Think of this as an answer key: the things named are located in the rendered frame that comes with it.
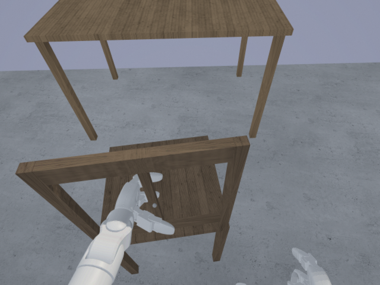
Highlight chair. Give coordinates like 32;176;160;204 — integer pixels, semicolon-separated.
15;135;250;274

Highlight left robot hand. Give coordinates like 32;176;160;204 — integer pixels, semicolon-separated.
115;172;175;235

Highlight right robot hand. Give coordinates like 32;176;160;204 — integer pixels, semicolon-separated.
287;248;332;285

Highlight table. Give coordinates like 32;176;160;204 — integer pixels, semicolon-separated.
24;0;294;141

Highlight left robot forearm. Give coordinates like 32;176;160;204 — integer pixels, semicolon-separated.
68;208;134;285

